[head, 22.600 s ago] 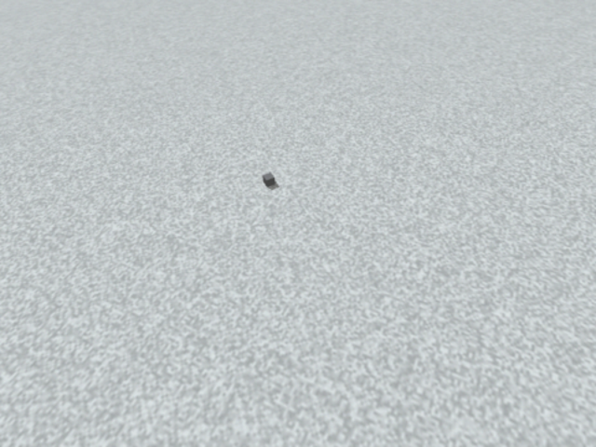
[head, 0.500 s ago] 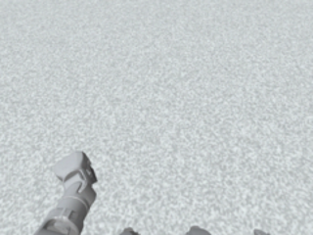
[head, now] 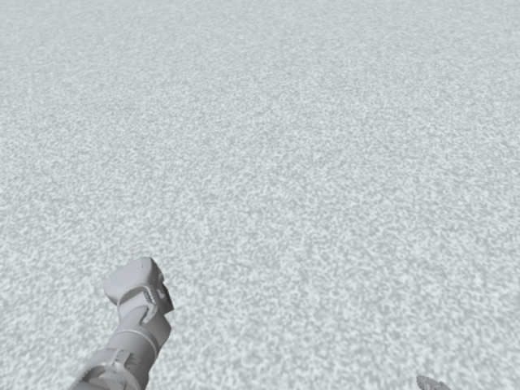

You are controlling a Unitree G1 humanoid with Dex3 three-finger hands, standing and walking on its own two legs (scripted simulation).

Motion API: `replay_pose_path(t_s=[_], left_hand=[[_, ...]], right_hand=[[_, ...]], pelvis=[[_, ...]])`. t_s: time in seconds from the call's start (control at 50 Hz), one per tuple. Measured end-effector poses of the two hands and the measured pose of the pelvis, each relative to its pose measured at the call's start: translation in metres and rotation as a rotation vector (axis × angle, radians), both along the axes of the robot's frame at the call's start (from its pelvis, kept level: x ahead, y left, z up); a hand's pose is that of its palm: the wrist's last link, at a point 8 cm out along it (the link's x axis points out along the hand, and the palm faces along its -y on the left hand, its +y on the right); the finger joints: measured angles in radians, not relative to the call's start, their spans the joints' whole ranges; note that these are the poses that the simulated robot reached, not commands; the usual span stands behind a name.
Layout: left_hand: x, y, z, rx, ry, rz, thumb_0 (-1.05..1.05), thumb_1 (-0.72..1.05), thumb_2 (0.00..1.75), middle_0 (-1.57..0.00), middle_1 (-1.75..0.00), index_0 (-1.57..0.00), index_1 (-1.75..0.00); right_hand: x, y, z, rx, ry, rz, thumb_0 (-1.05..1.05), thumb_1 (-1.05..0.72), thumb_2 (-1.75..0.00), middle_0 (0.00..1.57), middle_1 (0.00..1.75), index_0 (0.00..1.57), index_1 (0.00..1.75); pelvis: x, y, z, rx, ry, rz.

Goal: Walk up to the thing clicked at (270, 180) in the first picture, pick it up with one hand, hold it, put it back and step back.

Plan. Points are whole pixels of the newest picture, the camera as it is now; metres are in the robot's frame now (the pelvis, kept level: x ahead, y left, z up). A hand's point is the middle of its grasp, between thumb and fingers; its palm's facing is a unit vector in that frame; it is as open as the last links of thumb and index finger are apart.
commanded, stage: hold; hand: left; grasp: from above
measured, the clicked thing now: (155, 300) +0.34 +0.22 -0.12
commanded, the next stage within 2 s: crouch in 1.72 s
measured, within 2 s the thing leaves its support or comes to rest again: neither
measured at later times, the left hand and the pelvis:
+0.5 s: hand (143, 302) +0.30 +0.21 -0.05, palm faces -0.35 -0.26 -0.90, open 7.4 cm; pelvis -0.01 +0.00 +0.01, yaw +0 degrees
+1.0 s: hand (142, 306) +0.29 +0.21 -0.03, palm faces -0.33 -0.28 -0.90, open 7.4 cm; pelvis -0.01 +0.00 +0.01, yaw +0 degrees
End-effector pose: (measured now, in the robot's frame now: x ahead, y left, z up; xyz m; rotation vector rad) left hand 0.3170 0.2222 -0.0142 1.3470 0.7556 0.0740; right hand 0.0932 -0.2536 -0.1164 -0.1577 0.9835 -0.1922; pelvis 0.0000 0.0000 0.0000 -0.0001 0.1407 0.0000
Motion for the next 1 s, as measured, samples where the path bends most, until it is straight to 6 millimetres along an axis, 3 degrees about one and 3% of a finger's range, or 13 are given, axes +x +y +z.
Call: replay_pose_path(t_s=[0.32,1.0], left_hand=[[-0.007,-0.003,0.02,0.006,-0.006,0.029,0.06,0.43,0.23,-1.04,-0.21,-0.91,-0.2],[-0.025,-0.008,0.039,0.006,-0.014,0.078,0.06,0.44,0.21,-1.04,-0.19,-0.92,-0.18]], right_hand=[[0.014,0.007,0.013,0.04,-0.045,0.06,0.01,-0.89,-0.89,0.2,0.3,0.2,0.3],[0.037,0.012,0.023,0.075,-0.122,0.121,0.02,-0.9,-0.9,0.2,0.3,0.19,0.3]], pelvis=[[-0.003,0.0,0.01,0.004,-0.051,-0.001],[-0.008,-0.005,0.015,0.007,-0.097,0.001]])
